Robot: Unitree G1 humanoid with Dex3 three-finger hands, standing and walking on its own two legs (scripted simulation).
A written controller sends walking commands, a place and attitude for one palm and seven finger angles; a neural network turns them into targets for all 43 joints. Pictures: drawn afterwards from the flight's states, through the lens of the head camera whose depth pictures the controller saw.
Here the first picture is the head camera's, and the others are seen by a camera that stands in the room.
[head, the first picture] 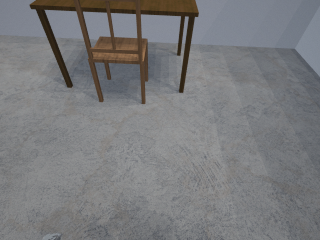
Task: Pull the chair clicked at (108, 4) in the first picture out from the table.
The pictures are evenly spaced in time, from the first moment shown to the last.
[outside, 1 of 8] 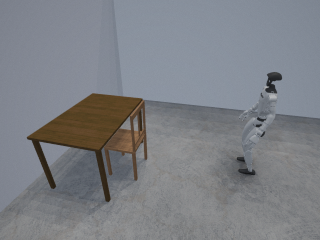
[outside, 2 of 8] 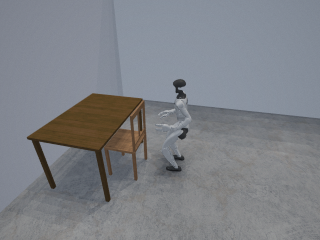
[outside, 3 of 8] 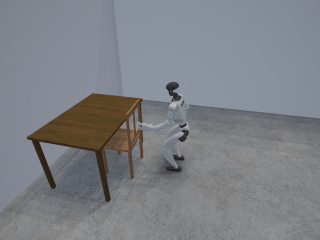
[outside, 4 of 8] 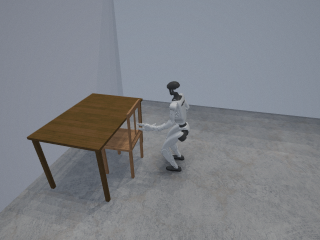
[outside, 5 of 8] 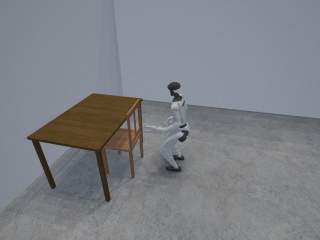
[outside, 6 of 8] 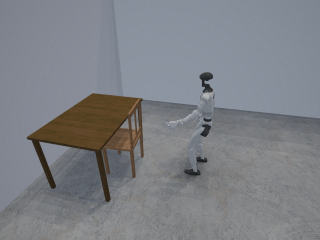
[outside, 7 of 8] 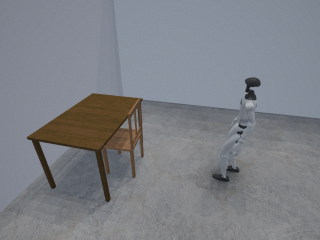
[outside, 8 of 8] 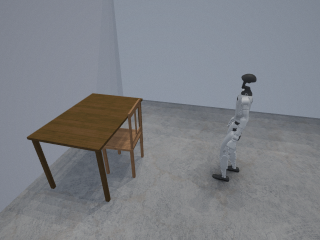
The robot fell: no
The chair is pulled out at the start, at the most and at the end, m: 0.00 0.00 -0.05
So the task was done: no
